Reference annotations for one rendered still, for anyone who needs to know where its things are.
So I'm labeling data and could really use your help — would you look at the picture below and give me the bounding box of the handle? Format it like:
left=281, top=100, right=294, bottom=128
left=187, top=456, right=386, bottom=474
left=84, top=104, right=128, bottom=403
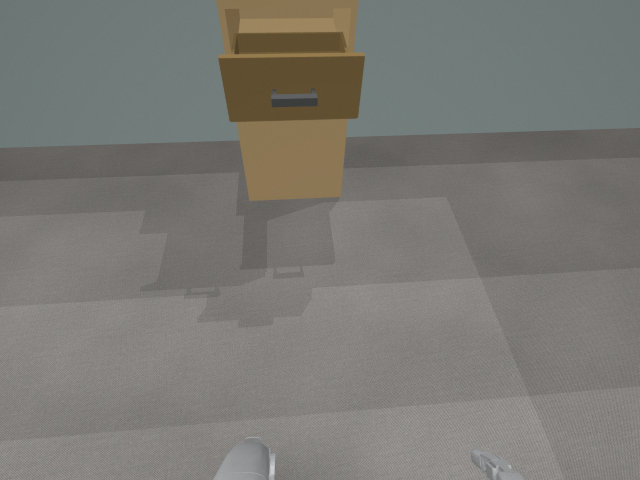
left=271, top=88, right=318, bottom=107

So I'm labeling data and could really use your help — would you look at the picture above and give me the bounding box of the robot right hand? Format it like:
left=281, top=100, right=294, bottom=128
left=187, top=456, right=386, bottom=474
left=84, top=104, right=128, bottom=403
left=471, top=449, right=525, bottom=480

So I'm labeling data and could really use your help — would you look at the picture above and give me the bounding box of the robot left shin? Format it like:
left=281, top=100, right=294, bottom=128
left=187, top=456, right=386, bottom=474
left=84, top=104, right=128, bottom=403
left=243, top=437, right=264, bottom=445

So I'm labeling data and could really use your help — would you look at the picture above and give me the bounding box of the robot left thigh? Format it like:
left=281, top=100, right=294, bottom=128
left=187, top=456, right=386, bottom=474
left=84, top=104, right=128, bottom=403
left=213, top=442, right=276, bottom=480

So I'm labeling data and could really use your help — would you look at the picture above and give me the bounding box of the cabinet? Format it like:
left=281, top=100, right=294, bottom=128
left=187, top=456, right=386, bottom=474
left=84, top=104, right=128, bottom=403
left=216, top=0, right=358, bottom=201

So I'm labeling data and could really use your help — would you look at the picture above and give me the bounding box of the drawer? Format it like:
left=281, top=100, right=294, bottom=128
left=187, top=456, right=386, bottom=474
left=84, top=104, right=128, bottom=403
left=218, top=32, right=365, bottom=122

